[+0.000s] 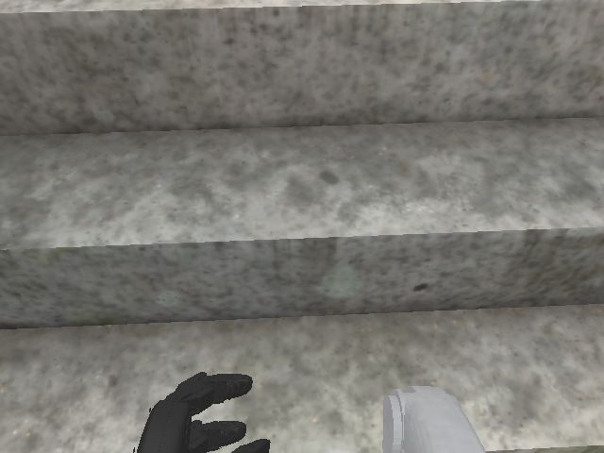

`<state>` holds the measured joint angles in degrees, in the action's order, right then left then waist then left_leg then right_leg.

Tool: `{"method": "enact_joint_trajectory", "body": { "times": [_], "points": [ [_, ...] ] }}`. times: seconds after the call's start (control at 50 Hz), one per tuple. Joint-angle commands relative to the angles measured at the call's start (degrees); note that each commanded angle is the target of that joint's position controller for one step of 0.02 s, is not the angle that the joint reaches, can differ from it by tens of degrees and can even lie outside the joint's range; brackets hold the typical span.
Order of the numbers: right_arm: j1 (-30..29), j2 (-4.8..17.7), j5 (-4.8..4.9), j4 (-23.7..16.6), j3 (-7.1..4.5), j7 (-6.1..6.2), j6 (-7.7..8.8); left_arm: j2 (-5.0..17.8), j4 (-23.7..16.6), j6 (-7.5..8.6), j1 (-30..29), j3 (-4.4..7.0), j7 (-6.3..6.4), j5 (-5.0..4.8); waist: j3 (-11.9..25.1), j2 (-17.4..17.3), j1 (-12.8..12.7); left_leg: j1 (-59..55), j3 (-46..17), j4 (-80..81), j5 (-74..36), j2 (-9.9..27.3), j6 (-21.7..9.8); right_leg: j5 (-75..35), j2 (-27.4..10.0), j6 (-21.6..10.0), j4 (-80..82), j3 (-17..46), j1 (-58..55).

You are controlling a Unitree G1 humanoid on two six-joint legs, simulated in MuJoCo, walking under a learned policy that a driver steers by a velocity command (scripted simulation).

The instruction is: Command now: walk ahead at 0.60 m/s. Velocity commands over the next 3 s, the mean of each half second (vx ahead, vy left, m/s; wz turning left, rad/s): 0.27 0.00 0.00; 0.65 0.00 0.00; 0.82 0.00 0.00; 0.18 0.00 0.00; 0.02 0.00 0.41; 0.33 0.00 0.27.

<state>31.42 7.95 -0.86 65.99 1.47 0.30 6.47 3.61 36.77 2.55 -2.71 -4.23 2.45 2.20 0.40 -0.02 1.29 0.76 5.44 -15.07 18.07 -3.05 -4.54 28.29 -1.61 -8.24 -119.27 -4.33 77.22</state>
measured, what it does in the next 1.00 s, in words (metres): climbs: right foot 0.21 m higher, then left foot 0.21 m higher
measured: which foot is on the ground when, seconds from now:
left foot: down 0.00-0.10, up 0.12-0.80, down 0.82-1.00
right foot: up 0.00-0.06, down 0.08-0.84, up 0.86-1.00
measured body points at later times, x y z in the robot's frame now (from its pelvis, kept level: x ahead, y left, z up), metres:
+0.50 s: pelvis +0.18 -0.01 +0.21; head +0.18 -0.03 +0.66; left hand +0.14 +0.19 +0.06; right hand +0.33 -0.22 +0.08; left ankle +0.22 +0.15 -0.15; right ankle +0.19 -0.08 -0.53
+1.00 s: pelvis +0.37 +0.09 +0.36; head +0.33 +0.09 +0.81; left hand +0.54 +0.31 +0.28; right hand +0.37 -0.12 +0.19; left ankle +0.38 +0.16 -0.32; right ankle +0.31 -0.05 -0.07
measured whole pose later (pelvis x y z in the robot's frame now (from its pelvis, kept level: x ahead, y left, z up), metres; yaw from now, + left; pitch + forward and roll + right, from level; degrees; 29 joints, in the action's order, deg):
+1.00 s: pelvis +0.37 +0.09 +0.36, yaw +0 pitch +3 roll +2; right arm 19.7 8.1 -1.6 65.4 -0.7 1.0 3.3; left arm 8.2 44.7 6.8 8.0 1.2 -1.3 2.8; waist 9.5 1.1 -1.0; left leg 30.9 9.5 -55.3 27.7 -2.1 -5.9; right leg -6.9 3.3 -12.8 -118.9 8.5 50.8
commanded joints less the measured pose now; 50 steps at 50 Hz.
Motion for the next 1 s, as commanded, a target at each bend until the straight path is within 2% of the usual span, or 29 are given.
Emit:
{"method": "enact_joint_trajectory", "body": {
  "times": [0.02,0.04,0.06,0.08,0.1,0.12,0.14,0.18,0.2,0.24,0.26,0.34,0.4,0.48,0.54,0.64,0.68,0.7,0.72,0.74,0.78,0.8,0.82,0.84,0.86,0.88,0.9,0.96,1.0],
  "points": [
    [-0.88,7.10,2.74,-2.36,-0.35,2.74,-1.33,-0.81,-8.70,0.46,-4.51,-3.17,-0.39,-0.57,0.31,-0.38,-3.90,16.71,0.71,13.71,-74.33,10.88,-3.77,0.98,-0.06,-0.75,33.86,-8.06,-32.52],
    [-1.62,10.34,6.31,-4.97,-0.44,3.43,-0.50,2.95,-4.56,0.60,2.24,-1.68,0.00,-3.21,11.94,-1.48,-7.70,20.97,-1.29,3.33,-113.06,10.96,-5.93,-5.16,8.05,1.30,37.13,-11.20,-57.47],
    [-3.83,19.08,5.40,-6.00,-3.13,2.34,1.45,5.44,-1.09,-0.04,18.86,-0.02,1.14,-4.13,21.86,-13.47,-15.10,10.18,-5.33,-10.51,-131.77,17.88,-6.51,-8.81,5.50,-0.05,43.83,-4.42,-63.73],
    [-8.52,23.03,6.73,-7.40,-5.64,0.60,2.12,9.53,3.54,-0.20,27.50,1.78,0.44,-1.19,29.06,-13.24,-18.81,-0.38,-3.96,-27.93,-134.26,17.25,-4.68,-13.00,6.80,-1.33,57.03,-0.21,-65.49],
    [-4.95,16.45,5.46,-10.06,-5.14,-1.20,3.07,17.71,7.69,-0.41,32.04,5.26,0.45,1.38,32.35,5.61,-15.78,15.59,-4.77,-55.12,-85.70,7.41,0.94,-50.25,-8.95,-11.10,68.71,26.27,-80.32],
    [-1.84,10.84,3.53,-9.66,-4.14,-2.71,2.53,19.21,9.12,-0.59,29.23,5.93,1.19,0.77,42.27,15.99,-11.19,23.87,-14.92,-83.34,-8.76,-8.11,3.54,-72.21,-20.28,-17.23,88.67,53.00,-86.19],
    [-4.18,8.81,0.24,-12.70,-4.26,-3.13,0.77,16.91,8.34,-1.53,19.64,6.70,0.75,-0.94,38.55,4.84,-5.44,28.13,-20.70,-95.50,-10.24,-4.02,1.89,-41.95,-17.33,-14.88,90.15,50.23,-74.75],
    [-15.90,2.15,-3.36,-19.47,-3.20,-0.38,-3.31,8.51,14.76,-1.87,10.54,5.31,-0.13,-0.80,7.98,-4.28,0.41,42.80,-15.33,-98.41,-13.89,0.05,-0.06,-3.18,-12.91,-7.32,89.70,35.76,-49.69],
    [-16.97,-1.03,-3.92,-21.72,-2.17,1.37,-4.76,4.46,17.50,-1.49,10.98,4.23,-0.41,-0.25,-0.93,-1.90,2.11,48.26,-15.33,-101.08,-10.14,0.51,-0.84,0.44,-9.16,-3.46,90.84,28.03,-42.86],
    [-13.03,-2.77,-2.12,-21.30,-1.28,2.33,-6.08,0.68,21.80,0.07,12.85,3.10,-1.40,-0.69,-5.41,-1.61,4.98,53.14,-14.70,-102.61,-7.79,-0.69,-1.23,-6.45,-6.07,0.03,91.91,16.54,-40.65],
    [-17.65,4.65,3.69,-24.91,-1.31,-1.31,-4.66,2.30,17.37,0.73,14.81,2.18,-6.38,6.65,-0.51,-2.11,-0.06,59.65,-23.41,-92.89,-17.51,-3.11,-8.36,-28.99,-5.23,-0.11,95.82,14.48,-44.94],
    [-9.17,6.88,1.14,-17.49,-2.45,-7.33,-3.18,8.41,15.99,1.26,14.71,3.33,-7.07,3.07,9.02,5.34,4.79,56.92,-11.41,-106.95,-14.08,-1.01,-1.23,-41.09,-3.14,-2.58,98.35,4.88,-53.30],
    [-22.90,5.01,0.37,-21.02,-0.91,-3.91,-4.17,8.74,20.28,0.38,27.81,2.85,-7.00,5.94,0.29,2.22,-1.36,84.57,-20.19,-123.97,-11.00,-4.35,-6.01,-21.21,-10.24,-6.74,100.33,17.82,-66.75],
    [-24.05,6.85,-0.73,-20.27,-0.51,-3.55,-5.22,9.14,17.88,1.99,24.34,1.99,-7.95,3.92,3.74,2.28,-0.43,82.51,-11.34,-116.67,-16.26,2.14,-2.34,-17.70,-8.92,-5.89,103.46,12.70,-64.40],
    [-27.44,4.47,-2.99,-19.91,1.36,-4.66,-6.88,9.85,22.87,2.63,36.13,1.62,-6.90,5.22,0.73,5.65,-4.97,94.68,-8.77,-114.26,-15.84,6.54,-3.07,-1.92,-13.38,-8.25,106.42,19.32,-71.74],
    [-34.92,2.52,-2.47,-23.73,2.99,-2.46,-8.16,8.08,29.15,3.70,41.72,-0.01,-8.31,6.27,-0.91,6.36,-6.67,109.78,-9.88,-103.10,-16.26,10.10,-4.72,0.40,-20.17,-10.04,110.73,22.79,-83.65],
    [-37.36,3.40,-2.42,-24.57,3.02,-3.94,-10.02,11.22,27.81,2.97,34.76,0.24,-9.69,5.12,0.02,7.85,-2.56,93.04,-1.08,-104.98,-6.12,10.90,-7.78,-1.97,-18.36,-8.17,115.69,14.94,-67.21],
    [-46.81,-2.24,0.79,-30.20,3.57,-0.71,-7.82,10.04,29.88,4.18,35.46,3.75,-2.63,-5.00,-2.52,6.94,-4.63,74.71,6.88,-100.43,0.05,9.25,-3.61,1.01,-14.94,-6.23,128.75,11.78,-57.83],
    [-43.26,-1.68,1.85,-29.80,3.79,-0.12,-6.73,8.78,29.25,4.53,29.58,2.75,-0.46,-6.92,-5.30,6.70,-1.29,58.43,5.75,-86.95,0.56,10.91,-3.91,-11.59,-12.28,-4.63,130.63,5.31,-48.95],
    [-35.88,-2.50,2.28,-26.79,4.04,0.58,-6.77,9.31,29.75,4.57,28.34,2.80,0.42,-7.62,-1.03,7.23,1.47,46.11,8.30,-82.06,3.44,8.87,-6.29,-27.85,-11.21,-5.04,129.84,-0.98,-49.15],
    [-18.72,0.89,2.88,-20.74,2.46,0.72,-7.13,17.34,27.86,5.77,27.33,4.71,0.30,-7.84,10.65,8.03,9.39,27.99,10.00,-71.21,14.60,0.73,-6.65,-103.90,-13.14,-8.24,107.79,-6.36,-60.63],
    [-12.56,2.89,3.24,-19.79,1.54,0.63,-6.67,20.45,28.27,6.13,29.58,6.07,-0.68,-7.67,16.05,11.36,11.93,24.16,10.75,-59.65,20.61,-2.54,-6.13,-116.57,-15.98,-9.48,95.20,-4.43,-70.00],
    [-8.57,5.77,2.11,-18.08,0.32,0.35,-5.85,20.14,27.24,6.38,28.80,6.83,-1.49,-6.57,17.27,12.22,12.77,21.23,3.31,-48.23,22.58,-2.86,-6.57,-111.46,-16.44,-9.00,81.58,-2.33,-73.18],
    [-1.76,12.55,-0.50,-15.33,-2.45,1.28,-6.12,14.39,23.87,6.85,27.10,6.42,-3.07,-5.07,16.86,3.25,12.70,15.91,-29.92,-30.35,36.04,9.93,-10.99,-92.38,-10.18,-5.00,63.51,0.51,-58.67],
    [-1.46,18.66,-0.44,-11.21,-5.21,2.58,-7.12,6.98,19.28,6.61,23.49,6.17,-4.89,-2.03,16.53,-13.64,9.59,6.65,-68.44,1.62,63.51,18.30,-13.52,-31.88,3.70,-3.23,36.21,6.94,-33.18],
    [-10.70,13.54,-0.27,-12.14,-4.46,2.75,-7.12,3.69,11.43,6.66,14.46,5.86,-5.64,2.15,9.27,-11.98,5.43,14.93,-70.78,6.81,56.83,19.04,-6.37,-30.17,4.72,-2.82,11.64,19.09,-24.54],
    [-18.52,6.63,-0.91,-10.81,-2.78,2.25,-6.54,1.42,6.78,5.96,9.59,4.95,-5.85,2.51,1.75,-7.45,0.43,25.08,-58.33,-1.12,49.26,17.16,-4.46,-32.41,3.47,-2.97,1.34,16.80,-19.33],
    [-15.56,-2.48,-1.39,-1.54,-1.74,0.51,-1.75,-2.98,4.52,4.69,14.66,3.21,-4.33,1.38,-1.92,0.48,-5.87,28.85,-28.96,-10.48,21.72,13.59,-1.55,-35.64,4.75,-5.68,-7.81,16.12,-12.30],
    [-12.82,-1.88,-0.45,0.04,-1.88,-0.53,0.03,-3.24,5.75,3.32,17.49,2.44,-3.11,0.22,-3.11,-0.16,-6.74,25.27,-20.72,-8.78,11.31,12.37,0.50,-33.16,5.53,-5.26,-9.78,15.72,-6.74]
  ]
}}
